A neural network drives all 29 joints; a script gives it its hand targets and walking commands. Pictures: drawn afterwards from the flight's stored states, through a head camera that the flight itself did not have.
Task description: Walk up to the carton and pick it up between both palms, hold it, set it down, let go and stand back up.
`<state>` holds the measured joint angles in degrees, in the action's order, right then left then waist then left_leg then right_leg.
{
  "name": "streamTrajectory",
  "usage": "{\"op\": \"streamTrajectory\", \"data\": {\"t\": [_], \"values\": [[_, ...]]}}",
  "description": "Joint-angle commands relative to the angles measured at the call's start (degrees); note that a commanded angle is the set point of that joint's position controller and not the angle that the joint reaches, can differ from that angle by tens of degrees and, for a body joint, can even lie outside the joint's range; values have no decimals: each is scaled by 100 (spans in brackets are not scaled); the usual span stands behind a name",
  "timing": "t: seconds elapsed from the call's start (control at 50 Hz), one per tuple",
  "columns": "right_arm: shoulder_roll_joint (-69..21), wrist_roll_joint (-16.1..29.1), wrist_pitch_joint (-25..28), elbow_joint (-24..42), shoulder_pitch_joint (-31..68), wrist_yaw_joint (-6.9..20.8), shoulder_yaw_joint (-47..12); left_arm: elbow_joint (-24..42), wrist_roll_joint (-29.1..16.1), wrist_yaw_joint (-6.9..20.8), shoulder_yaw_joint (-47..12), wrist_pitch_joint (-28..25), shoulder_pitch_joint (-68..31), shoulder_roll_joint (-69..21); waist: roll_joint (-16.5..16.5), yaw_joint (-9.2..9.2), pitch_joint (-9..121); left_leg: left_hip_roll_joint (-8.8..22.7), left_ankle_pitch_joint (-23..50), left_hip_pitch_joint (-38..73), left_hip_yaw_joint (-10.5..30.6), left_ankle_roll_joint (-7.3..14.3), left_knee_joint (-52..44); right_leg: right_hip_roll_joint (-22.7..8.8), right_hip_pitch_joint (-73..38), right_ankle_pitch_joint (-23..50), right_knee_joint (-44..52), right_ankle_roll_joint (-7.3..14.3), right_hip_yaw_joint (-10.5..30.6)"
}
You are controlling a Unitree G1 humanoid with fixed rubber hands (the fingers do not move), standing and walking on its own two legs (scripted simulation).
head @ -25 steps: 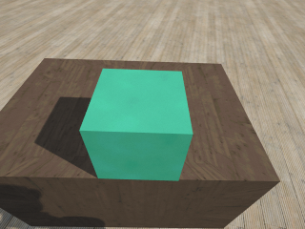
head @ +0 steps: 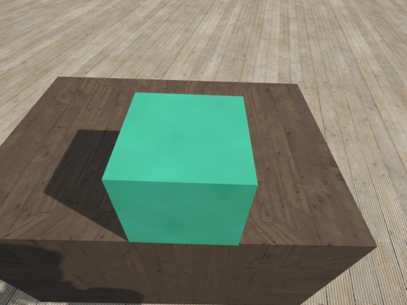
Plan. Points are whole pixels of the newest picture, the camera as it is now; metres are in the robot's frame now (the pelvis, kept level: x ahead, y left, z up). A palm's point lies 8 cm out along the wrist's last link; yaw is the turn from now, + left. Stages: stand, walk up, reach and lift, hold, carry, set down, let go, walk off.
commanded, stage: stand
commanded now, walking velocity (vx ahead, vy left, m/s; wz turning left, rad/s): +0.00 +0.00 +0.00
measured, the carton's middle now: (186, 168) +0.45 +0.05 +0.00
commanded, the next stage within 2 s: none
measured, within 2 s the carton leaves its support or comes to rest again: neither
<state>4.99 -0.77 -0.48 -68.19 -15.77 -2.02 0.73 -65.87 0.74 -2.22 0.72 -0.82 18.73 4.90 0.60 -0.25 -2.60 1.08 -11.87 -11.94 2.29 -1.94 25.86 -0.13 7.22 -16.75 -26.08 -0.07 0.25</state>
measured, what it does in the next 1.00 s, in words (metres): stands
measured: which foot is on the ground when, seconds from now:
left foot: down 0.00-1.00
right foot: down 0.00-1.00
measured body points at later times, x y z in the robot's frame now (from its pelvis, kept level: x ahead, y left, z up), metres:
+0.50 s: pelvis +0.02 -0.01 +0.00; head +0.03 +0.00 +0.45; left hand -0.01 +0.19 -0.17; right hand +0.00 -0.20 -0.17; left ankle +0.02 +0.14 -0.74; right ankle -0.03 -0.12 -0.74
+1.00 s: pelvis +0.03 -0.01 +0.00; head +0.04 -0.01 +0.45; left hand +0.00 +0.18 -0.16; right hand +0.01 -0.21 -0.17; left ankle +0.02 +0.14 -0.74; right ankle -0.03 -0.12 -0.74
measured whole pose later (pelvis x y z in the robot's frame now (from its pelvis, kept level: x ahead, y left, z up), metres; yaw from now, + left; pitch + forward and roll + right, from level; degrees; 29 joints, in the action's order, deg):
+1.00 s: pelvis +0.03 -0.01 +0.00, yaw +0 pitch -2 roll +0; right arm 5.4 -0.4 -0.4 -69.1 -14.7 -2.5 0.7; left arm -65.9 0.7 -2.3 0.8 -1.4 18.4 4.8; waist 0.4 -0.1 -3.2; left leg 1.9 -14.0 -9.2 2.5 -2.9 25.3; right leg 0.4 3.9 -18.6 -24.7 0.8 -0.5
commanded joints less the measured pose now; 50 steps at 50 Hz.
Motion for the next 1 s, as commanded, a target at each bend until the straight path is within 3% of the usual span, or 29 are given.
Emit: {"op": "streamTrajectory", "data": {"t": [0.0, 0.98], "values": [[449, 3, 48, 71, -467, -30, 63, 59, 3, -28, 74, -51, 565, 451, -40, -5, -393, 302, 586, -4, 205, 155, -451, -402, 412, 684, 714, 187, 368], [479, 36, 50, -24, -366, -72, 54, 52, -8, -42, 89, -98, 588, 472, -11, 17, -359, 356, 1177, 249, 86, 115, -333, -462, 32, 1703, 664, 221, 288]]}}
